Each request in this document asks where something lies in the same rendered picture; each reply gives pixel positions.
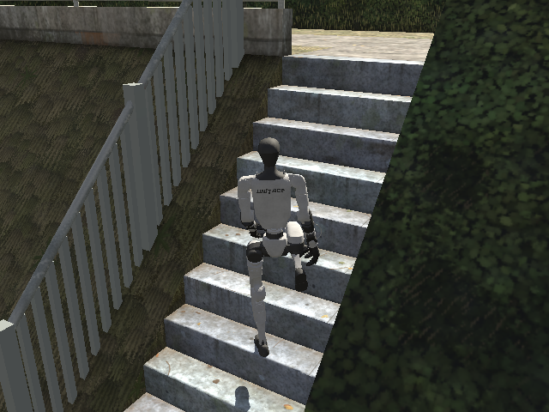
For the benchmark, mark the robot right upper arm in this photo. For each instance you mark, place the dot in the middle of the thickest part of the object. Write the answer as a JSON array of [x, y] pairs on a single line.
[[298, 181]]

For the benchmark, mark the left robot shin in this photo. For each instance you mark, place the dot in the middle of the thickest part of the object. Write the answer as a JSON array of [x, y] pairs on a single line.
[[259, 315]]

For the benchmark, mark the robot left forearm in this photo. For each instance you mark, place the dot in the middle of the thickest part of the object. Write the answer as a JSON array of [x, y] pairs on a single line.
[[251, 226]]

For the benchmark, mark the right robot hand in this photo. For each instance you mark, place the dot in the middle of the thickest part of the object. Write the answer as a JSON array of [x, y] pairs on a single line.
[[313, 252]]

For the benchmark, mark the right robot shin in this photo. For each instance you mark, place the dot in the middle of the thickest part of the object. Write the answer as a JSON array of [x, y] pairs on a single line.
[[297, 261]]

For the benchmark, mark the left robot hand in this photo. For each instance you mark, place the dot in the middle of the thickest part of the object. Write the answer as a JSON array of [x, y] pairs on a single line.
[[256, 234]]

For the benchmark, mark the robot shin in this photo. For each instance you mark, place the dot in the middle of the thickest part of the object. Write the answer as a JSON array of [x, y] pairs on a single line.
[[297, 261], [259, 315]]

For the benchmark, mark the robot right forearm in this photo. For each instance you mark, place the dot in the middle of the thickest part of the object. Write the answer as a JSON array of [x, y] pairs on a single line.
[[309, 232]]

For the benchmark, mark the robot left upper arm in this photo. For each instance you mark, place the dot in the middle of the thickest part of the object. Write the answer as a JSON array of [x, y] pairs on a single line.
[[244, 185]]

